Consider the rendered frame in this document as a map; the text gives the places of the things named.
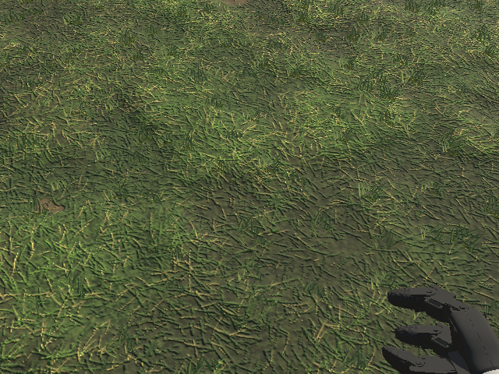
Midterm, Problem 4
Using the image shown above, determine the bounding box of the robot right hand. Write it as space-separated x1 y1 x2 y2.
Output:
381 284 499 374

